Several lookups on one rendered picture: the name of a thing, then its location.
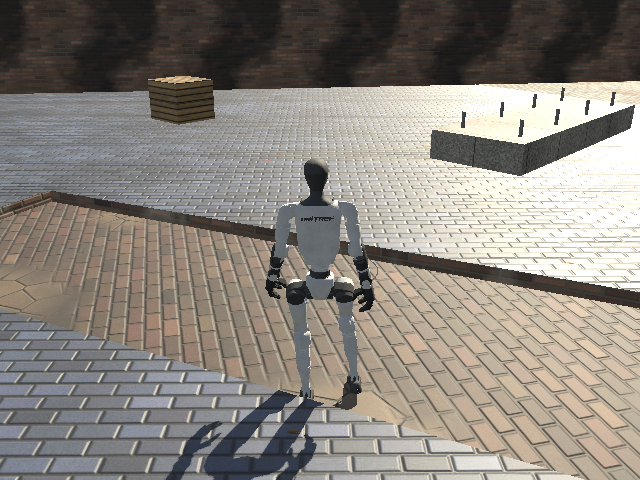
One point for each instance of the robot left forearm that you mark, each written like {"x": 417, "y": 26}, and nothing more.
{"x": 275, "y": 266}

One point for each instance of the right robot hand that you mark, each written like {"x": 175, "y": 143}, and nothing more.
{"x": 369, "y": 296}

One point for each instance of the robot right forearm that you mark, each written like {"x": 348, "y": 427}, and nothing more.
{"x": 362, "y": 268}

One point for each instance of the robot right upper arm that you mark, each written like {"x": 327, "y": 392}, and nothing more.
{"x": 349, "y": 210}

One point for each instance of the left robot hand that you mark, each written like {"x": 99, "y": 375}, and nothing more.
{"x": 276, "y": 284}

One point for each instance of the robot left foot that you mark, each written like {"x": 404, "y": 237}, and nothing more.
{"x": 306, "y": 395}

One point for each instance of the robot left upper arm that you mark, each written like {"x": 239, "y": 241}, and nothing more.
{"x": 286, "y": 212}

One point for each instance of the robot left thigh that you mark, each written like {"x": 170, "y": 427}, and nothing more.
{"x": 297, "y": 301}

